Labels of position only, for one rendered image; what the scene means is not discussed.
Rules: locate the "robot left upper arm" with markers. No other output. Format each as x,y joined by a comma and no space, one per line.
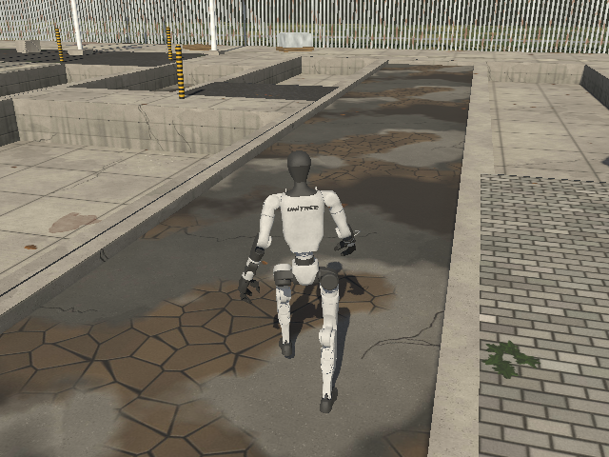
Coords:
271,203

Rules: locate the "left robot hand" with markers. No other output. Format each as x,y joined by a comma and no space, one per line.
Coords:
243,284

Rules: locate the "left robot forearm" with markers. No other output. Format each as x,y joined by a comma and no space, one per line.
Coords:
254,260

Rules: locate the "right robot shin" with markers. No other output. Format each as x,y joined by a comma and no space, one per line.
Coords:
328,363

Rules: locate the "right robot forearm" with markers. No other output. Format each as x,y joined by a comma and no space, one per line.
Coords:
350,241

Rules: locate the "robot right upper arm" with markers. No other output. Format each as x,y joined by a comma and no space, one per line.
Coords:
332,200

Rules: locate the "right robot hand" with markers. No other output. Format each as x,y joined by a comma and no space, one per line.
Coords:
342,245

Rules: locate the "robot left thigh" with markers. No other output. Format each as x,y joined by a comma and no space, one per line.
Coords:
283,277

